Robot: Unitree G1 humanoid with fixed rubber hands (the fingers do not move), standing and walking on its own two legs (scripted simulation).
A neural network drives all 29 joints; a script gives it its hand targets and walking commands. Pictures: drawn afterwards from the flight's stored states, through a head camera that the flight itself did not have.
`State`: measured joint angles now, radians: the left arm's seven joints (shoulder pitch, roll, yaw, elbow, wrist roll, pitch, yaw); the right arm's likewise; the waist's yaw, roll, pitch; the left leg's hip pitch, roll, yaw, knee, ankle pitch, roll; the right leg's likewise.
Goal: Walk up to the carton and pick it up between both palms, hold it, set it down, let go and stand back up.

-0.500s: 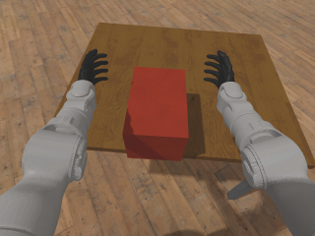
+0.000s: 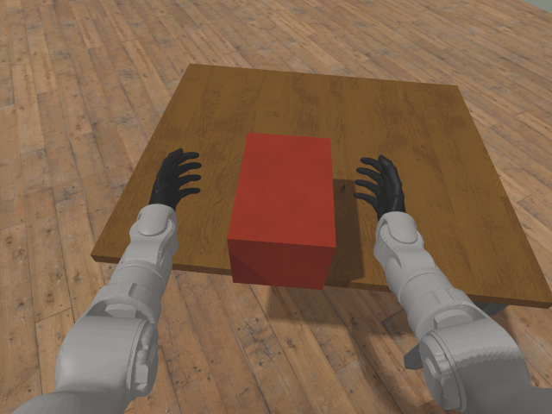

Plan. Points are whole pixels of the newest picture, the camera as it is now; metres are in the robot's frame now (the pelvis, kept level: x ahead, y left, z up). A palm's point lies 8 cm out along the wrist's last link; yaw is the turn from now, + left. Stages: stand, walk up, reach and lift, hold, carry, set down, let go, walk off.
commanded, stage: set down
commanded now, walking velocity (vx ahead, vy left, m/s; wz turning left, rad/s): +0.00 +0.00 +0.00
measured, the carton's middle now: (283, 207) +0.49 -0.01 -0.05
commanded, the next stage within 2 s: let go in 1.94 s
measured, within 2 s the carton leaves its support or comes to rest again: neither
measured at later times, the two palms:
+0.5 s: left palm (158, 258) +0.34 +0.19 +0.02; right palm (392, 266) +0.32 -0.16 +0.02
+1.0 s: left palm (145, 328) +0.25 +0.21 -0.03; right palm (404, 326) +0.24 -0.18 -0.02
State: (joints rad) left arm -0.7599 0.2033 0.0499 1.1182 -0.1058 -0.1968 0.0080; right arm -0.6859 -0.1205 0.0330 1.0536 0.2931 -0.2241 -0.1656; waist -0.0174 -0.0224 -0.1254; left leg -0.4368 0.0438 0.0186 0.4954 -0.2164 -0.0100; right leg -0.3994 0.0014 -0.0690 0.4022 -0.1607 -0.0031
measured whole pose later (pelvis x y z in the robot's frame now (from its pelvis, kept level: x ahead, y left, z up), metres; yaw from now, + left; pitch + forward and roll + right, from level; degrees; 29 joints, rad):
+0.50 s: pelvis +0.00 +0.00 +0.00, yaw +0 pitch +2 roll -1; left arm -0.39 0.16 0.06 0.88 -0.07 -0.30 0.00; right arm -0.34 -0.04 0.00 0.89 0.20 -0.37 -0.15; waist -0.02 -0.02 -0.03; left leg -0.29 0.03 0.02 0.50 -0.24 -0.01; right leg -0.27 -0.01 -0.07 0.43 -0.20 0.00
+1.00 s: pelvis +0.01 +0.00 +0.00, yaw +0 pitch -2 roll -1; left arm -0.02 0.18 -0.01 0.71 -0.09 -0.34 0.01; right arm -0.02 -0.05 0.00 0.79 0.12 -0.44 -0.09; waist 0.00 -0.02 0.03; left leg -0.17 0.04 0.03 0.48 -0.26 -0.01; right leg -0.15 -0.01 -0.05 0.41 -0.22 0.00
